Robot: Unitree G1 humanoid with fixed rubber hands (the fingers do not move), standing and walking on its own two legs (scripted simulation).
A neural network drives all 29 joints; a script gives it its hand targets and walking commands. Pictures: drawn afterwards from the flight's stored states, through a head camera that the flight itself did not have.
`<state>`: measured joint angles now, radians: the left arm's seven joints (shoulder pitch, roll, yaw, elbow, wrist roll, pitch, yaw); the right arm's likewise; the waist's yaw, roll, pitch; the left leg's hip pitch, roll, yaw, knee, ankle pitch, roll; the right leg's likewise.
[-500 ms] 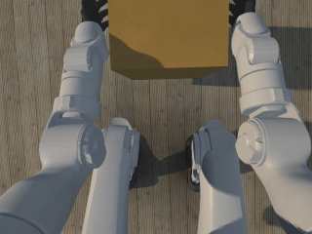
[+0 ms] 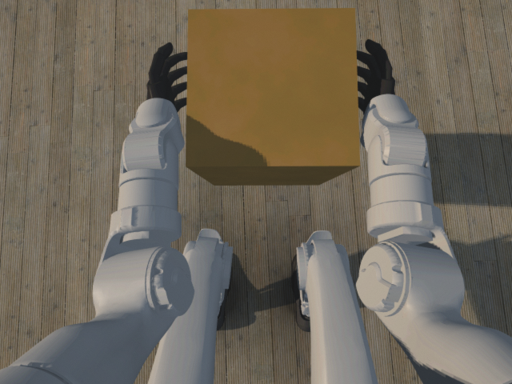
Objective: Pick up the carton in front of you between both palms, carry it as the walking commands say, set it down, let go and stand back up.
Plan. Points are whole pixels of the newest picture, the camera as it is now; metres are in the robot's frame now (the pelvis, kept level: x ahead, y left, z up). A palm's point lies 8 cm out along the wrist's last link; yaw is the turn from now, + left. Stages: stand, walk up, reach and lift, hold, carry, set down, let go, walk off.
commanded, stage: reach and lift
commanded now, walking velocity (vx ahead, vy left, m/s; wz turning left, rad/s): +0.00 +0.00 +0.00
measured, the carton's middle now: (268, 117) +0.49 +0.00 -0.12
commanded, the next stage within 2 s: none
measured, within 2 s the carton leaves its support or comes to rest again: neither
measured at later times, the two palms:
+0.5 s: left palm (101, 78) +0.43 +0.15 +0.12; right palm (450, 79) +0.44 -0.15 +0.11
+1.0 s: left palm out of the picture +0.39 +0.15 +0.26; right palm out of the picture +0.39 -0.15 +0.26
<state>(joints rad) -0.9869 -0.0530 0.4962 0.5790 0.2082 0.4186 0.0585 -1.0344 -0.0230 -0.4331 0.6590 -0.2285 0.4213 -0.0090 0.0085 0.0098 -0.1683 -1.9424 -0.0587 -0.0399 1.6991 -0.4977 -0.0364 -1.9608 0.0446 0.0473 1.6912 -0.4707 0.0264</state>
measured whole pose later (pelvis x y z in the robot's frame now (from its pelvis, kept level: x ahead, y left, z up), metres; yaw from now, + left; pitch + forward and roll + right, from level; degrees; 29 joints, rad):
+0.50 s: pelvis +0.05 +0.00 +0.14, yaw +0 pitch +29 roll +0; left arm -0.61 -0.12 0.43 0.57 0.22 0.37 0.03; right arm -0.63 0.09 -0.39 0.60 -0.23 0.37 -0.02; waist 0.01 0.01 -0.22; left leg -1.27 -0.04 -0.06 1.22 -0.45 -0.02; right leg -1.28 0.04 0.05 1.22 -0.43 0.01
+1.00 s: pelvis +0.09 +0.00 +0.25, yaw -1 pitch +5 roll +0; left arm -0.28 -0.16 0.28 0.41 0.23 0.50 0.02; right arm -0.29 0.15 -0.29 0.41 -0.24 0.50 -0.01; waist 0.00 0.01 -0.10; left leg -0.39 -0.03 -0.06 0.60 -0.28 0.00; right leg -0.41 0.02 0.06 0.59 -0.26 0.01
